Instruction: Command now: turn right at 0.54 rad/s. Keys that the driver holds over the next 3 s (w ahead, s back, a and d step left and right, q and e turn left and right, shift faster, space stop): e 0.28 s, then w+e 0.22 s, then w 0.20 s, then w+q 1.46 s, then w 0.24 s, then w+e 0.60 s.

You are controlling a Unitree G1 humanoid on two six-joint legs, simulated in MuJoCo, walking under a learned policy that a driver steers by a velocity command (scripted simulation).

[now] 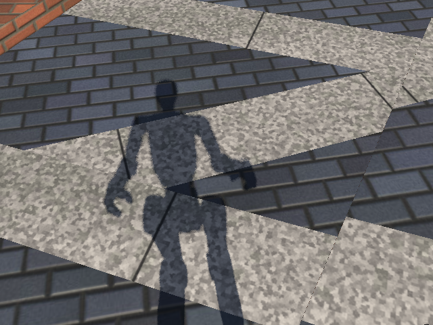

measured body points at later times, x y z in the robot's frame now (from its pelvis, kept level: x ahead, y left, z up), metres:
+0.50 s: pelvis -0.09 +0.03 -0.10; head -0.09 +0.01 +0.35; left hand +0.17 +0.17 -0.17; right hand -0.15 -0.24 -0.23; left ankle -0.05 +0.18 -0.85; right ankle -0.11 -0.06 -0.72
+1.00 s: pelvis +0.05 -0.08 +0.01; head +0.06 -0.10 +0.46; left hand +0.15 +0.18 -0.11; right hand +0.09 -0.37 -0.11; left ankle +0.19 -0.04 -0.69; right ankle -0.11 -0.06 -0.71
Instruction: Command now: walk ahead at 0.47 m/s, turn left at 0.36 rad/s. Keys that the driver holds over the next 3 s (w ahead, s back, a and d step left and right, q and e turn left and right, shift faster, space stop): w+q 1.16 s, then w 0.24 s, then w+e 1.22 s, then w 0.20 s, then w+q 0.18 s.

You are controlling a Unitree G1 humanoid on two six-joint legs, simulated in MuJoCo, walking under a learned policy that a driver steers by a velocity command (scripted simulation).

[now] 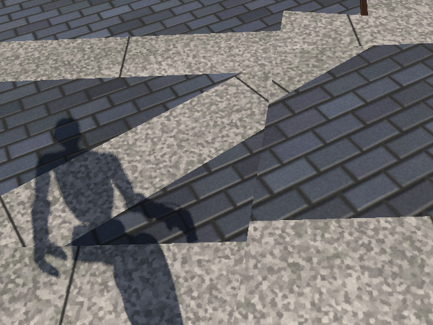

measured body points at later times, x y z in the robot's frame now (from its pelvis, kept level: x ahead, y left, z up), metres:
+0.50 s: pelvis +0.27 -0.03 +0.01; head +0.30 -0.01 +0.46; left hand +0.45 +0.25 -0.06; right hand +0.33 -0.30 -0.10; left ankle +0.14 +0.04 -0.72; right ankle +0.49 -0.14 -0.68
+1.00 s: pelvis +0.51 -0.01 +0.00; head +0.53 +0.00 +0.45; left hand +0.34 +0.22 -0.12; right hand +0.82 -0.12 -0.07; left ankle +0.53 +0.16 -0.68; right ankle +0.50 -0.12 -0.72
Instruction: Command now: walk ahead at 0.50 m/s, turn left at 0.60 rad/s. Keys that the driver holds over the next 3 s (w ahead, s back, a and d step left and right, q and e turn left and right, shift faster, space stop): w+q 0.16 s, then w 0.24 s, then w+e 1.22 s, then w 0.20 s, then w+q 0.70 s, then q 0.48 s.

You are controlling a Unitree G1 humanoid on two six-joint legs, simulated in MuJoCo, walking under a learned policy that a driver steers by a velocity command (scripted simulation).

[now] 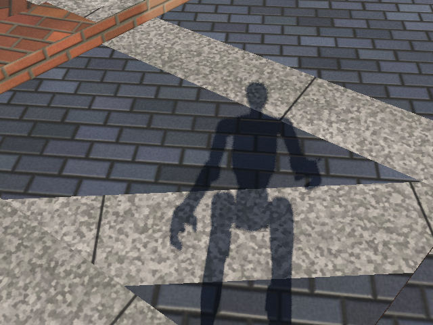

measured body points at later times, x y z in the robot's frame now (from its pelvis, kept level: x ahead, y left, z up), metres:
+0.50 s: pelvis +0.27 +0.09 -0.14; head +0.30 +0.10 +0.31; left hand +0.29 +0.35 -0.27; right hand +0.34 -0.16 -0.28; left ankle +0.26 +0.16 -0.87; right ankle +0.31 -0.04 -0.74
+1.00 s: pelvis +0.54 +0.06 -0.12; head +0.56 +0.04 +0.33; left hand +0.58 +0.33 -0.25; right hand +0.64 -0.21 -0.25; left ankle +0.60 +0.22 -0.80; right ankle +0.52 -0.01 -0.87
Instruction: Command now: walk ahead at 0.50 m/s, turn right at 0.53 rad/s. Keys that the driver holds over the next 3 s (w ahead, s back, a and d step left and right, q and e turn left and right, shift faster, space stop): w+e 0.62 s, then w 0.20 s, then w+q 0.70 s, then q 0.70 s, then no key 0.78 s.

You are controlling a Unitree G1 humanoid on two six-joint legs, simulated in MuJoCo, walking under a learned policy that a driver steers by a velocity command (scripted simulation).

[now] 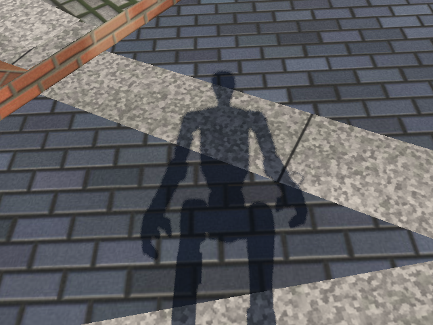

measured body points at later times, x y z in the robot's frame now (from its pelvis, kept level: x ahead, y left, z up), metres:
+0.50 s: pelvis +0.27 +0.04 +0.00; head +0.30 +0.05 +0.45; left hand +0.46 +0.27 -0.12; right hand +0.24 -0.24 -0.12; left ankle +0.27 +0.13 -0.75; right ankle +0.26 -0.10 -0.66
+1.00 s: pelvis +0.50 -0.11 +0.00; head +0.51 -0.13 +0.45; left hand +0.66 +0.11 -0.13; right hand +0.44 -0.37 -0.14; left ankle +0.59 +0.03 -0.66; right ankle +0.47 -0.15 -0.75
